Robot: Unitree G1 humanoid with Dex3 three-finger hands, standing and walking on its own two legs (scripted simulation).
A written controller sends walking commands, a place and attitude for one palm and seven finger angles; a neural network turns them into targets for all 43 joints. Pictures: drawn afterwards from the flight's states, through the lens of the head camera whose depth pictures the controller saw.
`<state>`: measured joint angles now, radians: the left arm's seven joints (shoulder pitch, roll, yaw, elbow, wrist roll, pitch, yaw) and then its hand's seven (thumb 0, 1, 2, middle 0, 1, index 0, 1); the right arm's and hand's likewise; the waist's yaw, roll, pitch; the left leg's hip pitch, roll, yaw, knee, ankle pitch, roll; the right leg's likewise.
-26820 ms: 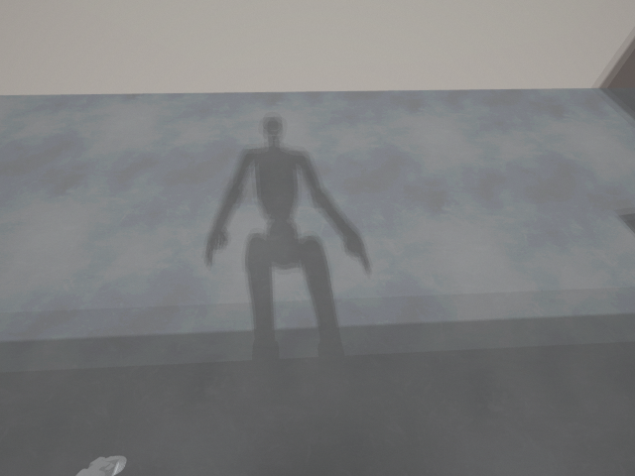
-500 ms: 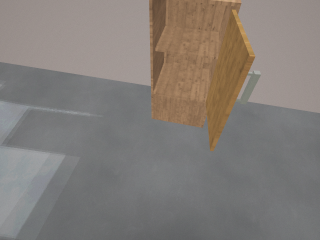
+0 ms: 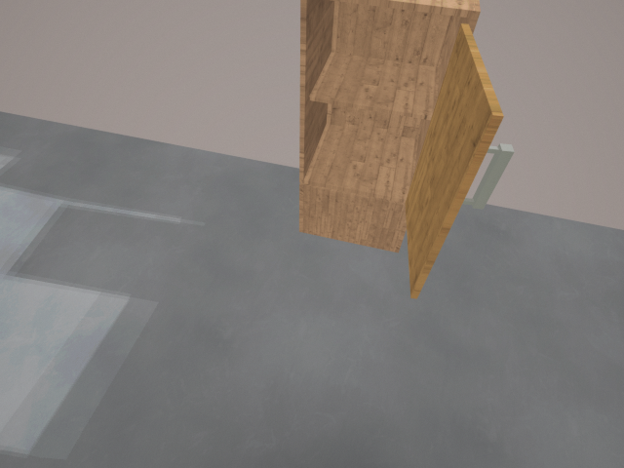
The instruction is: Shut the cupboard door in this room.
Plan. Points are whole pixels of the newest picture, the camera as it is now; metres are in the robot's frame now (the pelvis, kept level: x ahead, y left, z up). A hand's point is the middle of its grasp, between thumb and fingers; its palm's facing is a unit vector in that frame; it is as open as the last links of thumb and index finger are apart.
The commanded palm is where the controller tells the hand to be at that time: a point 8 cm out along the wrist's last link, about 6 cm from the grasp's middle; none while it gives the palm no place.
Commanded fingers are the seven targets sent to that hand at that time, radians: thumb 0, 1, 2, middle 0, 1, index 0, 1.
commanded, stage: stand and wait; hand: left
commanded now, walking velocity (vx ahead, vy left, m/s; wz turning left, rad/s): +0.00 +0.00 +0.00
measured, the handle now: (480, 177) +0.68 -0.30 -0.04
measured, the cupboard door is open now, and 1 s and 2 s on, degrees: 97 97 97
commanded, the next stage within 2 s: turn or walk to find it in 0.20 s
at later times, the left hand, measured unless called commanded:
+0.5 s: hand out of the picture +0.02 +0.20 -0.19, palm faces +0.03 -0.99 -0.16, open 7.4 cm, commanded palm none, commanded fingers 0.00 0.90 0.90 -0.20 -0.30 -0.20 -0.30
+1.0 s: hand (258, 329) +0.38 +0.13 -0.18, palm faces -0.13 -0.97 -0.21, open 7.3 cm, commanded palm none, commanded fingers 0.00 0.90 0.90 -0.20 -0.30 -0.20 -0.30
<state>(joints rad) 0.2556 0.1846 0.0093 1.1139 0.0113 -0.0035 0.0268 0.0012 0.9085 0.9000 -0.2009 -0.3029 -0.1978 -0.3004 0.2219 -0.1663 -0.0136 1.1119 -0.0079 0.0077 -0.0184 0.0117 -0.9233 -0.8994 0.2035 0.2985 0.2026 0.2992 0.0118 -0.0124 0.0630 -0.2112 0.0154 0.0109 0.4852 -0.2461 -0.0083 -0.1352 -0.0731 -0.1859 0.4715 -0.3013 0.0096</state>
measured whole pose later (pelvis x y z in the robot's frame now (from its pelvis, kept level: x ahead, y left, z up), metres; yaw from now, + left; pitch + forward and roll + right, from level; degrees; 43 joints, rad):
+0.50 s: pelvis +0.05 +0.01 -0.01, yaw -2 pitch +0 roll -2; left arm 0.36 0.19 0.04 1.14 0.02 -0.02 0.00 0.00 0.91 0.90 -0.20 -0.30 -0.20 -0.30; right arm 0.31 -0.17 -0.02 1.11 -0.02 -0.01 0.00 0.01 -0.91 -0.90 0.20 0.30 0.20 0.30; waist 0.02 -0.01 0.00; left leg -0.22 0.07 0.10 0.62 -0.38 0.00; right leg -0.10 -0.05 -0.16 0.50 -0.39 0.02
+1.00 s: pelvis +0.24 -0.04 -0.02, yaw -5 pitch -1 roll +0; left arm 0.07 0.18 0.03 1.00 0.01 -0.08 0.01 0.00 0.92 0.90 -0.20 -0.30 -0.20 -0.30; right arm 0.39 -0.11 -0.04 1.18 0.01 -0.01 -0.02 0.01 -0.90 -0.90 0.21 0.30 0.20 0.30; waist -0.04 0.01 0.16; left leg -0.22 0.08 0.02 1.14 -0.54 -0.02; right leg -0.44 -0.03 -0.17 0.66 -0.21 -0.08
